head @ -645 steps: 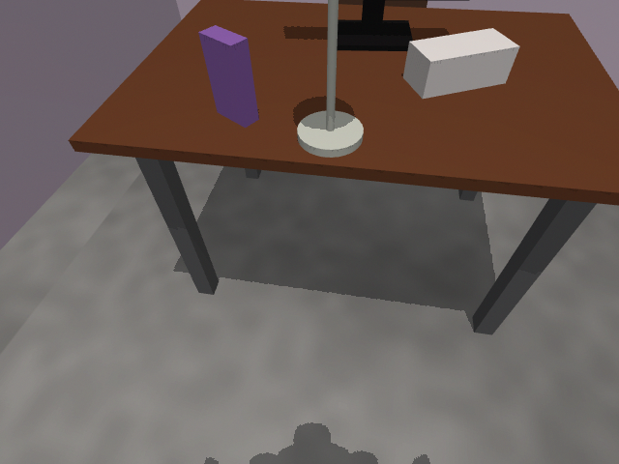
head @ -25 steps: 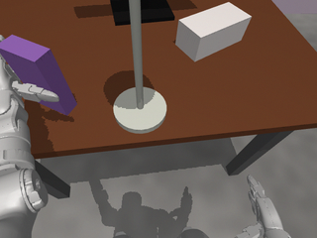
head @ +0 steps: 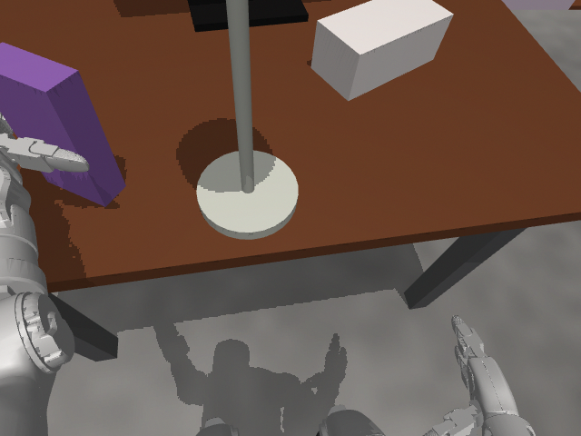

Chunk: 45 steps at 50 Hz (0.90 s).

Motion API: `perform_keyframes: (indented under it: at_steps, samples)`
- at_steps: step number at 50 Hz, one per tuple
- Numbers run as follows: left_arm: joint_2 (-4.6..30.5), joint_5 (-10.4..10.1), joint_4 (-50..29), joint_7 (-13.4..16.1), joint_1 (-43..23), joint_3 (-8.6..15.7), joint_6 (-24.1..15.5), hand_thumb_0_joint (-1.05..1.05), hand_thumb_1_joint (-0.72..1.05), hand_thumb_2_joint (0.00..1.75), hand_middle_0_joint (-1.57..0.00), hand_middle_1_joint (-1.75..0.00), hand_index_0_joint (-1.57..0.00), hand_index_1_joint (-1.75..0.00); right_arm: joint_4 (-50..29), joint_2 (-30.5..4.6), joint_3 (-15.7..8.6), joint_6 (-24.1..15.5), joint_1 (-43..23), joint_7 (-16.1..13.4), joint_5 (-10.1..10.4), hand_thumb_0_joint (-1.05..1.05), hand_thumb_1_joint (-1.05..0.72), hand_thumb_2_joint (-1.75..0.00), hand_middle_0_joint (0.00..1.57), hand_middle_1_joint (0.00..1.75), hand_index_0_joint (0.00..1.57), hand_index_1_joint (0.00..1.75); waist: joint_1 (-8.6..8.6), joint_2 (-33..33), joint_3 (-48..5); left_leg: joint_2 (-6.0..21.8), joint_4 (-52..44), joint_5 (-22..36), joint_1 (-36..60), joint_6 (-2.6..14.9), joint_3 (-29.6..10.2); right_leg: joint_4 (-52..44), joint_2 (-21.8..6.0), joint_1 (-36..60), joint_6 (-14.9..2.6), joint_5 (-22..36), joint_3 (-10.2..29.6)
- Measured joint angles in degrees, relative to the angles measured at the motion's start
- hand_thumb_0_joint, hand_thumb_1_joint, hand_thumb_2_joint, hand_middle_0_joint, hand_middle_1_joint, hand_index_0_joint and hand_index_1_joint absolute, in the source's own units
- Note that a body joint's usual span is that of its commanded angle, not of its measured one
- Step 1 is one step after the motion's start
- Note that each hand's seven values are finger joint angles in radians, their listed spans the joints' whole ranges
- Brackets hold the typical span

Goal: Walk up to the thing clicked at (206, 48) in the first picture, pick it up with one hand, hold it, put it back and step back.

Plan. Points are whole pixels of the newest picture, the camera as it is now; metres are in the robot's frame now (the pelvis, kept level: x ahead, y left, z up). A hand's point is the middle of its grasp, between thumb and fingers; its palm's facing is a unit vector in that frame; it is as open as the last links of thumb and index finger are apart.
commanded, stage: close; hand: left
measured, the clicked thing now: (60, 134) +0.50 +0.24 +0.11
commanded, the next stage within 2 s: settle in 1.72 s
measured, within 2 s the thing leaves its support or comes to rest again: neither
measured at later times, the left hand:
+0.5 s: hand (32, 121) +0.51 +0.26 +0.13, palm faces +0.26 -0.97 -0.01, open 14.8 cm
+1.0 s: hand (43, 135) +0.50 +0.25 +0.12, palm faces +0.25 -0.97 -0.01, open 12.7 cm
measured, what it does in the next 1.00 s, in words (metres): stands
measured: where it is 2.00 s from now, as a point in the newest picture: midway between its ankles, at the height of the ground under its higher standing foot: outside the picture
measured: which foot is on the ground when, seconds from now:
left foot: down 0.00-1.00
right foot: down 0.00-1.00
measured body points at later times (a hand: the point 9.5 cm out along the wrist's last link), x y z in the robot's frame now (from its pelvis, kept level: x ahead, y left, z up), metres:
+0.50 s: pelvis +0.01 +0.00 +0.00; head +0.10 +0.02 +0.44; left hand +0.49 +0.31 +0.13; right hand +0.16 -0.25 -0.04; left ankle +0.01 +0.12 -0.69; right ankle -0.01 -0.15 -0.69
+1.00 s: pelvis +0.00 +0.00 +0.00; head +0.09 +0.02 +0.44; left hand +0.48 +0.30 +0.12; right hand +0.15 -0.26 -0.04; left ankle +0.01 +0.12 -0.69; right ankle -0.01 -0.15 -0.69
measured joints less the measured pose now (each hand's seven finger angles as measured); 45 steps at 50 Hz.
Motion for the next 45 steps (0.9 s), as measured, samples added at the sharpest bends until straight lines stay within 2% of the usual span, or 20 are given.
perform_keyframes:
  at_steps: [4, 10, 19, 29, 37, 45]
  samples:
    - [0.8, 0.6, 1.5, -0.1, -1.2, -0.1, -0.2, -0.02, -0.61, 0.00, -0.14, -0.04, -0.12, -0.04, -0.1, -0.1, 0.6, 0.4, -0.4, 0.1, 0.0, -0.01, 0.50, -0.06, 0.06, 0.06, 0.06, 0.05, -0.18, 0.0, -0.1, 0.0, 0.1, -0.1, -0.4, 0.00, 0.0, 0.0, 0.1, -0.3, -0.01, 0.0, 0.0]
    - [1.8, 1.1, 2.4, -0.3, -2.2, 0.2, -0.2, -0.02, -0.61, 0.03, -0.28, -0.14, -0.27, -0.14, -2.2, 0.1, 1.1, 0.5, -0.2, 0.5, -0.1, -0.01, 0.50, -0.06, 0.06, 0.06, 0.06, 0.05, -0.55, 0.0, -0.2, 0.1, 0.2, -0.2, -1.0, -0.07, -0.1, 0.2, 0.1, -0.9, -0.06, -0.2, -0.1]
    - [0.8, 0.2, -0.7, -1.0, 0.5, -0.8, 0.5, -0.02, -0.61, 0.11, -0.47, -0.30, -0.47, -0.30, -2.8, -0.2, 1.2, 0.9, 1.6, 0.7, 0.4, -0.01, 0.50, -0.05, 0.06, 0.06, 0.06, 0.05, 0.23, 0.2, -1.1, 0.2, -0.4, -0.6, 0.0, -0.19, -0.1, -0.6, 0.2, 0.1, -0.11, -0.4, -0.1]
    - [-0.4, -0.6, -1.9, -2.0, 4.3, 0.5, 0.1, -0.01, -0.57, 0.25, -0.64, -0.47, -0.65, -0.47, -2.6, -0.5, 0.2, 1.1, 1.1, 0.9, 0.9, -0.01, 0.50, -0.05, 0.06, 0.06, 0.06, 0.05, 1.05, 0.3, -1.1, -0.2, 0.0, -1.0, 0.8, -0.12, -0.1, 0.2, -0.1, 0.8, -0.04, -1.2, -0.1]
    - [-0.9, -0.6, -2.3, -2.1, 4.0, -0.3, -1.0, -0.01, -0.50, 0.34, -0.75, -0.58, -0.75, -0.57, -2.6, -0.6, 0.0, 0.7, 0.9, 0.6, 0.5, -0.01, 0.51, -0.05, 0.06, 0.05, 0.06, 0.05, 0.94, -0.7, -0.4, -0.2, 0.6, -0.9, 0.2, -0.30, -0.6, 0.8, -0.1, 0.4, -0.21, -1.2, -0.6]
    - [-0.1, -0.1, -0.8, -1.4, 2.6, -0.4, -1.1, -0.01, -0.53, 0.36, -0.75, -0.62, -0.77, -0.63, -2.1, -0.2, 0.3, 1.2, 0.6, 0.6, 0.0, -0.01, 0.51, -0.05, 0.06, 0.05, 0.06, 0.05, 0.46, -0.1, -0.1, 0.1, 1.1, -0.5, -0.8, -0.26, -0.7, 1.1, 0.1, -0.6, -0.24, -0.7, -0.5]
